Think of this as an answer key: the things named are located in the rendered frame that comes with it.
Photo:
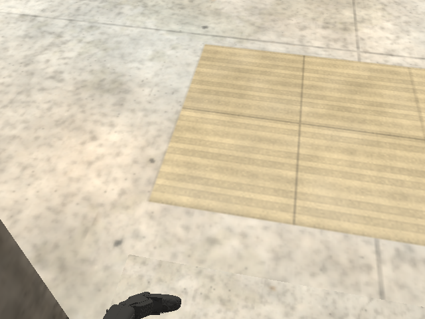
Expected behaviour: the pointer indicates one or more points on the left robot hand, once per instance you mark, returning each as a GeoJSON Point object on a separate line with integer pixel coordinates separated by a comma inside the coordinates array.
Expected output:
{"type": "Point", "coordinates": [144, 304]}

